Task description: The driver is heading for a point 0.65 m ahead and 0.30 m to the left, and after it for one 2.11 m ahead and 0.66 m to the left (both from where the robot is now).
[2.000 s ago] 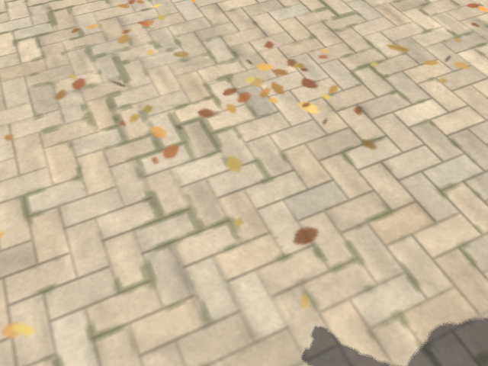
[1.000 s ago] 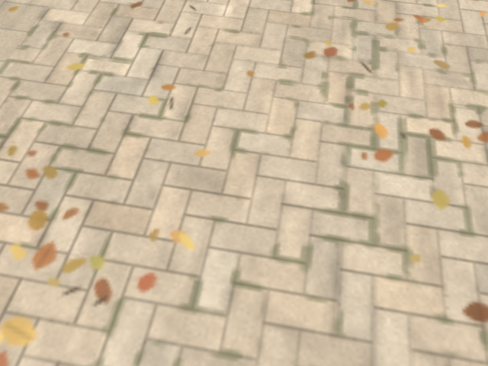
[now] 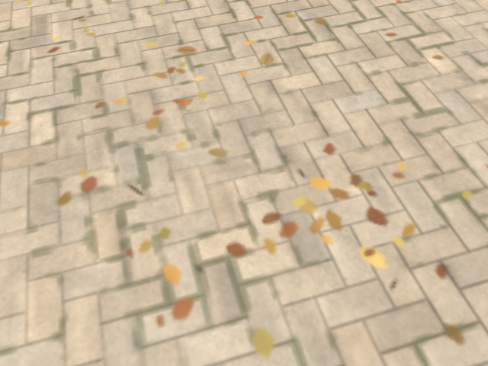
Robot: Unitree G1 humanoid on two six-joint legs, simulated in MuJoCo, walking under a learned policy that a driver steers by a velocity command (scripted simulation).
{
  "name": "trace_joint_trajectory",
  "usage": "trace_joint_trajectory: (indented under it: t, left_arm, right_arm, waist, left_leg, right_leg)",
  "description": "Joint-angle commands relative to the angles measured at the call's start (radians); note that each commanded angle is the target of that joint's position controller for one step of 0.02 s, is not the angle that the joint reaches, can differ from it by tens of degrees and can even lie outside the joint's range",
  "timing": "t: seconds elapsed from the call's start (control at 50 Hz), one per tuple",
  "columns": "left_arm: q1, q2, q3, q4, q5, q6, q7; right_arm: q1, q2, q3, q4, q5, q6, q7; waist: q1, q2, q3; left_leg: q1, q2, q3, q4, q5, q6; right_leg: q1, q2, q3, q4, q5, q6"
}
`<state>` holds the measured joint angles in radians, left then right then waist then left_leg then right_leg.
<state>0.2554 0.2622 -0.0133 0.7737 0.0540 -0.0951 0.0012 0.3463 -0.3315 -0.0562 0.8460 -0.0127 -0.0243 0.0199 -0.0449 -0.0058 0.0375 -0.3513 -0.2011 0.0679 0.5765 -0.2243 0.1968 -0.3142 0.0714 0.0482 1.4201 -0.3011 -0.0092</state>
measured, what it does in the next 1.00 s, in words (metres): walks ahead, turning left: right foot, then left foot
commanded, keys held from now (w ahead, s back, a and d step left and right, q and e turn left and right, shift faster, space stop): w+q+shift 0.76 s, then w+e+shift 0.24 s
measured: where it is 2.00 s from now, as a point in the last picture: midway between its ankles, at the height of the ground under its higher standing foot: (102, 121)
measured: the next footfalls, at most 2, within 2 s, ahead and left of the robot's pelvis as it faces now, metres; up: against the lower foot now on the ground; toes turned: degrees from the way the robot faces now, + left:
right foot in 0.30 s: +0.53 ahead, -0.16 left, +0.00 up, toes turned +18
left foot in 0.74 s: +0.81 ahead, +0.19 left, +0.00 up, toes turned +45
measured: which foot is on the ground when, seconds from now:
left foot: down 0.00-0.28, up 0.30-0.72, down 0.74-1.00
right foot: up 0.00-0.28, down 0.30-0.74, up 0.76-1.00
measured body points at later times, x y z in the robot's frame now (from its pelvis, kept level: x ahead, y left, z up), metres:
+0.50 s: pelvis +0.48 -0.03 +0.02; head +0.50 -0.03 +0.47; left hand +0.38 +0.26 -0.09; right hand +0.75 -0.24 -0.07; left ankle +0.43 +0.05 -0.61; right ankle +0.49 -0.18 -0.72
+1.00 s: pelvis +0.87 +0.21 +0.01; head +0.89 +0.21 +0.46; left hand +0.82 +0.49 -0.08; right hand +1.07 +0.01 -0.12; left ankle +0.78 +0.16 -0.72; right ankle +1.11 +0.20 -0.64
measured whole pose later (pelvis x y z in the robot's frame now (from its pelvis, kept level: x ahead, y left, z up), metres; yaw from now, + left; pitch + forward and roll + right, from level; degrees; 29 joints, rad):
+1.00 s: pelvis +0.87 +0.21 +0.01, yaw +44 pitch +0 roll +2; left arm 0.18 0.25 -0.01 0.70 0.02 -0.04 -0.03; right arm 0.42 -0.29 -0.04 0.86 -0.02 -0.10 0.02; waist -0.02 -0.02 0.04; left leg 0.02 -0.19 0.05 0.29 -0.31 0.16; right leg -0.77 -0.16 0.03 0.97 -0.09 -0.02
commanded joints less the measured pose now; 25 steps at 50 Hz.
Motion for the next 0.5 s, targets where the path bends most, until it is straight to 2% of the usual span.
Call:
trace_joint_trajectory:
  t: [0.02,0.04,0.06,0.08,0.12,0.14,0.16,0.2,0.22,0.24,0.26,0.28,0.3,0.32,0.34,0.36,0.38,0.4,0.42,0.44,0.46,0.5]
  left_arm:
    - [-0.049,0.124,0.005,-0.144,0.033,-0.005,-0.012]
    - [-0.05,0.11,-0.003,-0.154,0.038,0.018,-0.014]
    - [-0.098,0.103,-0.012,-0.181,0.04,0.029,-0.018]
    - [-0.166,0.103,-0.017,-0.212,0.031,0.028,-0.024]
    - [-0.286,0.075,-0.03,-0.255,0.001,0.024,-0.035]
    - [-0.32,0.058,-0.034,-0.265,-0.011,0.023,-0.037]
    - [-0.332,0.057,-0.032,-0.268,-0.02,0.022,-0.035]
    - [-0.347,0.085,-0.022,-0.274,-0.024,0.018,-0.027]
    - [-0.337,0.098,-0.016,-0.272,-0.021,0.014,-0.021]
    - [-0.291,0.126,-0.003,-0.258,-0.019,0.009,-0.012]
    - [-0.177,0.173,0.02,-0.226,-0.023,0.003,0.0]
    - [0.01,0.212,0.043,-0.182,-0.026,-0.003,0.014]
    - [0.246,0.288,0.078,-0.141,-0.005,-0.007,0.036]
    - [0.264,0.352,0.096,-0.132,0.043,-0.003,0.037]
    - [0.188,0.333,0.11,-0.128,0.016,0.013,0.029]
    - [0.093,0.219,0.089,-0.14,0.007,0.015,0.025]
    - [0.061,0.16,0.075,-0.123,0.005,0.016,0.019]
    - [0.078,0.135,0.069,-0.095,0.008,0.016,0.018]
    - [0.105,0.113,0.061,-0.062,0.003,0.01,0.019]
    - [0.133,0.079,0.054,-0.029,-0.009,0.001,0.011]
    - [0.148,0.063,0.051,-0.007,-0.022,-0.009,0.003]
    - [0.127,0.069,0.053,0.008,-0.032,-0.024,-0.007]
  right_arm:
    - [0.055,-0.077,-0.015,-0.022,-0.003,-0.031,-0.018]
    - [0.047,-0.089,-0.015,-0.023,0.0,-0.044,-0.014]
    - [0.039,-0.111,-0.021,-0.03,0.004,-0.057,-0.01]
    - [0.036,-0.126,-0.028,-0.036,0.006,-0.064,-0.01]
    - [0.048,-0.126,-0.037,-0.036,0.015,-0.069,-0.008]
    - [0.069,-0.131,-0.042,-0.031,0.023,-0.071,-0.004]
    - [0.092,-0.142,-0.048,-0.025,0.029,-0.072,0.0]
    - [0.122,-0.163,-0.059,-0.018,0.025,-0.067,-0.001]
    - [0.129,-0.167,-0.062,-0.015,0.022,-0.062,-0.007]
    - [0.127,-0.18,-0.066,-0.015,0.018,-0.061,-0.013]
    - [0.114,-0.211,-0.073,-0.017,0.008,-0.061,-0.013]
    - [0.055,-0.232,-0.078,-0.031,0.005,-0.065,-0.01]
    - [0.011,-0.154,-0.058,-0.059,0.001,-0.079,-0.01]
    - [0.109,0.036,-0.01,-0.108,0.049,-0.08,-0.017]
    - [0.074,-0.038,-0.003,-0.13,0.036,-0.065,-0.02]
    - [-0.037,-0.094,-0.015,-0.12,0.012,-0.049,-0.019]
    - [-0.087,-0.094,-0.018,-0.123,-0.002,-0.039,-0.004]
    - [-0.131,-0.078,-0.018,-0.13,-0.012,-0.029,0.013]
    - [-0.126,-0.048,-0.012,-0.147,-0.019,-0.014,0.028]
    - [-0.148,-0.017,-0.003,-0.161,-0.02,0.001,0.037]
    - [-0.18,0.006,0.006,-0.187,-0.021,0.013,0.043]
    - [-0.251,0.019,0.021,-0.241,-0.024,0.024,0.055]
  waist:
    - [0.085,-0.1,0.059]
    - [0.105,-0.074,0.085]
    - [0.103,-0.059,0.111]
    - [0.088,-0.045,0.132]
    - [0.036,-0.006,0.138]
    - [0.005,0.011,0.117]
    - [-0.019,0.024,0.084]
    - [-0.048,0.049,0.039]
    - [-0.046,0.053,0.016]
    - [-0.024,0.059,-0.031]
    - [0.036,0.058,-0.123]
    - [0.153,0.058,-0.218]
    - [0.252,-0.007,-0.348]
    - [0.158,-0.309,-0.477]
    - [0.138,-0.331,-0.454]
    - [0.146,-0.179,-0.265]
    - [0.133,-0.082,-0.163]
    - [0.125,-0.054,-0.103]
    - [0.098,-0.102,-0.077]
    - [0.085,-0.111,-0.052]
    - [0.073,-0.109,-0.034]
    - [0.047,-0.094,0.001]
  left_leg:
    - [0.123,0.31,-0.614,-0.4,-0.173,0.158]
    - [0.028,0.273,-0.558,-0.417,-0.156,0.151]
    - [-0.062,0.24,-0.51,-0.445,-0.113,0.152]
    - [-0.125,0.22,-0.478,-0.474,-0.054,0.149]
    - [-0.176,0.175,-0.424,-0.486,0.068,0.098]
    - [-0.153,0.171,-0.418,-0.478,0.16,0.07]
    - [-0.098,0.183,-0.426,-0.466,0.262,0.053]
    - [0.075,0.202,-0.437,-0.393,0.424,0.026]
    - [0.152,0.207,-0.442,-0.335,0.504,0.007]
    - [0.211,0.209,-0.448,-0.237,0.647,-0.016]
    - [0.247,0.208,-0.443,-0.072,0.759,-0.04]
    - [0.17,0.181,-0.432,0.153,0.711,-0.06]
    - [0.019,0.14,-0.371,0.459,0.461,-0.062]
    - [-0.293,0.05,-0.255,0.772,-0.323,-0.087]
    - [-0.421,0.121,-0.195,0.869,-0.222,-0.074]
    - [-0.459,0.187,-0.168,0.841,-0.105,-0.075]
    - [-0.441,0.222,-0.153,0.789,-0.05,-0.083]
    - [-0.42,0.247,-0.151,0.762,-0.043,-0.089]
    - [-0.409,0.264,-0.149,0.752,-0.044,-0.096]
    - [-0.423,0.283,-0.141,0.754,-0.044,-0.097]
    - [-0.452,0.293,-0.133,0.752,-0.038,-0.096]
    - [-0.467,0.299,-0.103,0.704,0.029,-0.098]
  right_leg:
    - [-0.374,-0.127,0.08,-0.055,-0.012,0.016]
    - [-0.344,-0.149,0.054,-0.139,-0.028,0.03]
    - [-0.312,-0.161,0.017,-0.244,-0.004,0.044]
    - [-0.275,-0.168,-0.014,-0.365,0.063,0.058]
    - [-0.165,-0.163,-0.048,-0.607,0.26,0.073]
    - [-0.108,-0.146,-0.06,-0.694,0.363,0.068]
    - [-0.069,-0.126,-0.069,-0.745,0.434,0.061]
    - [-0.07,-0.098,-0.063,-0.834,0.432,0.048]
    - [-0.051,-0.082,-0.056,-0.886,0.398,0.042]
    - [0.017,-0.057,-0.05,-0.918,0.336,0.034]
    - [0.144,-0.033,-0.045,-0.915,0.233,0.022]
    - [0.36,-0.072,-0.022,-0.91,0.183,0.009]
    - [0.605,-0.243,0.126,-0.876,-0.115,-0.02]
    - [0.841,-0.576,0.629,-1.013,-0.353,-0.099]
    - [0.758,-0.569,0.841,-1.144,-0.513,-0.139]
    - [0.599,-0.495,0.631,-1.152,-0.472,-0.116]
    - [0.475,-0.447,0.454,-1.141,-0.266,-0.1]
    - [0.396,-0.397,0.312,-1.152,-0.094,-0.077]
    - [0.345,-0.384,0.232,-1.157,-0.003,-0.072]
    - [0.322,-0.367,0.163,-1.164,0.082,-0.058]
    - [0.312,-0.365,0.102,-1.176,0.163,-0.047]
    - [0.256,-0.354,-0.023,-1.219,0.317,-0.036]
